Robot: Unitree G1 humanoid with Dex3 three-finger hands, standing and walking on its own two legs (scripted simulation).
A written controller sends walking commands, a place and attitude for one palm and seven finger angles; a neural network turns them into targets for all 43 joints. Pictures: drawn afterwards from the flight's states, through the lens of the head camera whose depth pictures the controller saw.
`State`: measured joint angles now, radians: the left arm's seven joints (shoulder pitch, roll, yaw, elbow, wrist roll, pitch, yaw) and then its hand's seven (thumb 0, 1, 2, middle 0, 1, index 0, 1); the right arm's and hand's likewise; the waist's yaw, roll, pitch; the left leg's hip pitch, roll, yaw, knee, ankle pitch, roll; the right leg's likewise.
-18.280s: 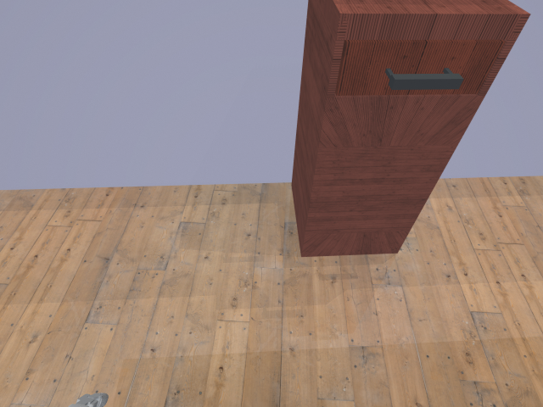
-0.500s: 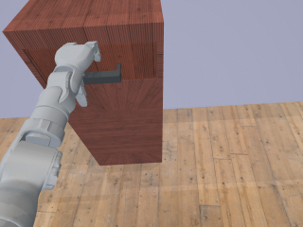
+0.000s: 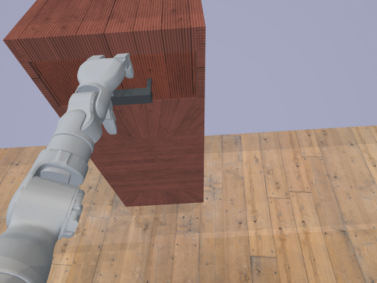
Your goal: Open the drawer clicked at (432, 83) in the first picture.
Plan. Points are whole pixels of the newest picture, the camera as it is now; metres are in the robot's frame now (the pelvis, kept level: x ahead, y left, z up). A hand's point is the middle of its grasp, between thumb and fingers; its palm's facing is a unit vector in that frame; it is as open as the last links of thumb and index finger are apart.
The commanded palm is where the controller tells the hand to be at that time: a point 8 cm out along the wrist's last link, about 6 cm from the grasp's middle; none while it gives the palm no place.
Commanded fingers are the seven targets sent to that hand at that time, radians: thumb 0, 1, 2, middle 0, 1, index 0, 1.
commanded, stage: lower the fingers behind the handle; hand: left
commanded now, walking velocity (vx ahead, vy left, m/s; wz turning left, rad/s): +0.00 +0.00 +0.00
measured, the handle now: (119, 90) +0.55 +0.17 +0.09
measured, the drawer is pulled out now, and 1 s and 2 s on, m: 0.00 0.00 0.00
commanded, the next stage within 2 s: close the thumb around the handle in 1.38 s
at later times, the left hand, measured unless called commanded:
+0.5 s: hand (115, 105) +0.48 +0.16 +0.11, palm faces +0.00 -0.02 -1.00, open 13.8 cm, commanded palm +0.46 +0.18 +0.16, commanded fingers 0.00 -0.50 0.30 -0.30 -1.20 -0.30 -1.20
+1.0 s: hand (119, 111) +0.50 +0.17 +0.07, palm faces -0.01 +0.00 -1.00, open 13.8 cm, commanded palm +0.48 +0.17 +0.13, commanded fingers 0.00 -0.50 0.30 -0.30 -1.20 -0.30 -1.20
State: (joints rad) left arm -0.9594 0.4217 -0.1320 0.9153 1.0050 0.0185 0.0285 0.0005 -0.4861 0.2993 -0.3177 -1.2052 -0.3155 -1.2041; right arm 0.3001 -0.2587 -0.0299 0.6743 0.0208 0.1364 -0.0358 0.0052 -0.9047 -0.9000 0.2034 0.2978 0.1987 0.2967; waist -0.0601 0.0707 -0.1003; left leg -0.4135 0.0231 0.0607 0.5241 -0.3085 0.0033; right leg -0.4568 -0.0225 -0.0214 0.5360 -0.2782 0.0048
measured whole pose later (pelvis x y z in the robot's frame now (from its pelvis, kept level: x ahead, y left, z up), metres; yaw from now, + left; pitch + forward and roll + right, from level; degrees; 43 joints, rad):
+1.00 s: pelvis -0.01 +0.00 -0.01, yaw -1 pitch +16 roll +0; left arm -0.98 0.42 -0.10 1.09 1.08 0.03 0.24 0.00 -0.49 0.30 -0.32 -1.21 -0.32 -1.20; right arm 0.35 -0.27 -0.05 0.71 0.00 0.08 -0.03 0.00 -0.90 -0.90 0.20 0.30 0.20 0.30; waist -0.11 0.06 -0.10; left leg -0.56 0.03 0.07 0.61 -0.33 0.00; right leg -0.60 -0.01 -0.01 0.60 -0.28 0.00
